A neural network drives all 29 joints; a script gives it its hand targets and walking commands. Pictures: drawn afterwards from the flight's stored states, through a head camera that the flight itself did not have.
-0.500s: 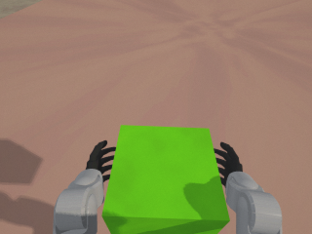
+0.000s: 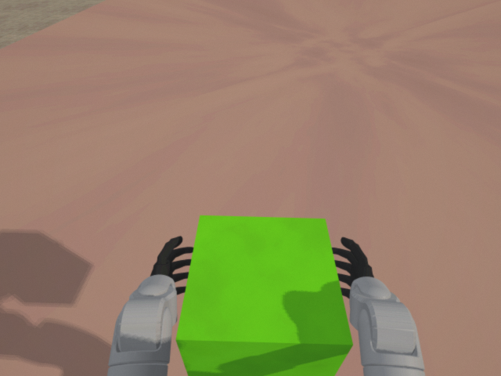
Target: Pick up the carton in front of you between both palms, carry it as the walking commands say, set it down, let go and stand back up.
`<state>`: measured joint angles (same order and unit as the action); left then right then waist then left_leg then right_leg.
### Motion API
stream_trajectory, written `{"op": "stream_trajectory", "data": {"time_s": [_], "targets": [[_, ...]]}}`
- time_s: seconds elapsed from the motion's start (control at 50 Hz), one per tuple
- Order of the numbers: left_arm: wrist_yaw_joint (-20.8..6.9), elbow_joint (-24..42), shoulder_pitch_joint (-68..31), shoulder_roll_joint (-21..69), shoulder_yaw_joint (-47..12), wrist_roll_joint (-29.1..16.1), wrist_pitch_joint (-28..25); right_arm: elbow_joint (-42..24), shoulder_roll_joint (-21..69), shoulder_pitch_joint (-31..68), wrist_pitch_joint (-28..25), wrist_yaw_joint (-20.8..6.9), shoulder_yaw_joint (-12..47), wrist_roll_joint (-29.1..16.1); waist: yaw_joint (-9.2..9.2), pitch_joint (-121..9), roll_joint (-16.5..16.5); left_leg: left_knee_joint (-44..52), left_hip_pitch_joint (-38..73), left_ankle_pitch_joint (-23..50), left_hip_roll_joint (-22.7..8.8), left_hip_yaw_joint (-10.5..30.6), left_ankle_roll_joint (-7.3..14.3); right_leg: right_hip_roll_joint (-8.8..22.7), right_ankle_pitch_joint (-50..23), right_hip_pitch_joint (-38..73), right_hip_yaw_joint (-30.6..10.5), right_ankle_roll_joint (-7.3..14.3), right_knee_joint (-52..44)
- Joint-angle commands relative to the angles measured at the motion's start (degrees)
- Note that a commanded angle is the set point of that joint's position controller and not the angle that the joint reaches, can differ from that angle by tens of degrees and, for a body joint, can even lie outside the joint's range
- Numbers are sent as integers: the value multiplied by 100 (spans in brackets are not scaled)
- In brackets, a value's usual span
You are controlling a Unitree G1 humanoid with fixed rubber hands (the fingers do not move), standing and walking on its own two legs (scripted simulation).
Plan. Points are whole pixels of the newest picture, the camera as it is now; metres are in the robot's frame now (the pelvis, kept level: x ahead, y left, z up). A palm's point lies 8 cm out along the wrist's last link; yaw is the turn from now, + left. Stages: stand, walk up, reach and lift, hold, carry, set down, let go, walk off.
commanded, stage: carry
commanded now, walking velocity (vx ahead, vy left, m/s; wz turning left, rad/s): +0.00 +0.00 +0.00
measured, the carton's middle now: (259, 310) +0.27 +0.00 -0.03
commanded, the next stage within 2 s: hold in 0.96 s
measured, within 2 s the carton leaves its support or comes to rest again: neither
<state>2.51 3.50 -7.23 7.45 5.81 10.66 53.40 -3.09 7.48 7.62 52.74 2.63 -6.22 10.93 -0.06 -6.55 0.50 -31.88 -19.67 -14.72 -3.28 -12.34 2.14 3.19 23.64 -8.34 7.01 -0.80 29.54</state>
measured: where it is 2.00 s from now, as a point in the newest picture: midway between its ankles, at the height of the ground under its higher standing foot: outside the picture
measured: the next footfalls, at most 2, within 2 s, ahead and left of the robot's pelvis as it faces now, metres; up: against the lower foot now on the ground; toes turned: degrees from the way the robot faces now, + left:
none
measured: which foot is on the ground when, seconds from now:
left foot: down 0.00-1.00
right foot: down 0.00-1.00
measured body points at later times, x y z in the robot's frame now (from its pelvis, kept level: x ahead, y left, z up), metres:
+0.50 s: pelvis -0.03 +0.00 +0.00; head -0.04 +0.00 +0.45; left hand +0.27 +0.15 +0.04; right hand +0.28 -0.16 +0.04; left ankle +0.02 +0.09 -0.73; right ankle -0.09 -0.11 -0.73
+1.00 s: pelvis -0.04 +0.00 +0.01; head -0.06 +0.00 +0.46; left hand +0.26 +0.15 +0.04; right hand +0.26 -0.16 +0.04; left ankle +0.02 +0.10 -0.73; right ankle -0.09 -0.11 -0.73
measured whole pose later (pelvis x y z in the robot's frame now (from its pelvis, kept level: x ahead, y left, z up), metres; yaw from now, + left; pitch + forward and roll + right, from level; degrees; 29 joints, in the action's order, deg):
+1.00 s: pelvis -0.04 +0.00 +0.01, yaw +0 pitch +0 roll +0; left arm 1.1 -8.6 -12.4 8.2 9.9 13.9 42.2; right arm 10.1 8.4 13.2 40.8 0.7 -10.8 13.9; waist -0.3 -2.3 0.9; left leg -26.5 -17.3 -7.0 -2.8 -10.3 2.5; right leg 1.9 19.7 -8.1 5.7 0.4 28.3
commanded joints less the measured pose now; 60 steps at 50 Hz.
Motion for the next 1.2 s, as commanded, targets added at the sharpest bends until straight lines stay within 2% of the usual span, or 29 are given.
{"op": "stream_trajectory", "data": {"time_s": [0.0,0.12,0.22,0.36,0.56,0.94,0.96,0.98,1.0,1.02,1.04,1.06,1.18], "targets": [[-1124,-42,-2417,4363,-2883,-1217,-537,127,4437,2269,-468,-1114,2886,-1223,12,-1093,27,229,1115,2330,-660,684,18,611,-2591,-185,-367,71,-374],[-1261,-1034,-2914,4446,-2333,-885,-1331,1143,4553,2800,-1251,-1281,2371,-896,12,-1001,-5,408,1036,1860,-660,727,0,588,-2019,-268,-403,126,-508],[-1386,-1348,-3259,4849,-2406,-891,-1730,1496,4969,3113,-1642,-1418,2423,-879,15,-1131,-23,450,1097,1803,-668,730,-6,567,-1857,-265,-420,143,-500],[-1401,-952,-3093,5127,-2800,-1109,-1436,1099,5227,2875,-1355,-1433,2758,-1068,24,-1268,-34,441,1154,1918,-688,723,7,555,-1852,-302,-439,144,-433],[-1392,-906,-3098,5029,-2716,-1077,-1320,1051,5133,2934,-1244,-1430,2695,-1076,28,-1106,-46,562,1032,1589,-689,772,-5,546,-1472,-459,-475,181,-530],[-1410,-967,-3106,5056,-2701,-1068,-1313,1129,5154,2924,-1234,-1444,2637,-1048,23,-1144,-52,576,1018,1541,-696,783,-9,538,-1422,-533,-503,207,-530],[-1397,-822,-2504,5129,-2677,-1083,-1286,1262,5371,2411,-1276,-1464,2560,-999,-75,-433,576,651,2972,2947,800,1649,58,-607,-2903,-860,-1383,326,-956],[-1338,-700,-2541,4946,-2633,-965,-1380,1090,5137,2458,-1413,-1405,2438,-913,18,-717,439,640,3427,3362,631,1787,24,-651,-3279,-944,-1459,323,-935],[-1327,-565,-2597,4837,-2620,-955,-1392,1076,4960,2393,-1449,-1354,2260,-772,53,-696,371,719,3372,3403,618,1812,-36,-720,-3112,-719,-1406,287,-1007],[-1325,-513,-2767,4886,-2738,-1029,-1399,1083,4940,2426,-1485,-1316,2235,-775,99,-750,118,767,3291,3375,644,1787,-126,-737,-3149,-446,-1393,256,-1018],[-1290,-552,-2691,4873,-2759,-1011,-1426,1088,4918,2434,-1518,-1318,2260,-836,74,-847,26,759,3524,3423,656,1818,-122,-708,-3157,-547,-1459,239,-1078],[-1249,-567,-2663,4784,-2696,-945,-1440,1057,4899,2538,-1533,-1340,2310,-892,39,-829,-34,860,3593,2734,678,1777,-117,-669,-2668,-601,-1493,257,-1173],[-1191,-649,-2804,4748,-2572,-810,-1474,1313,4876,2764,-1652,-1386,2206,-871,-30,-350,-20,874,3747,2027,705,1684,-140,-559,-1555,-1187,-1527,380,-1430]]}}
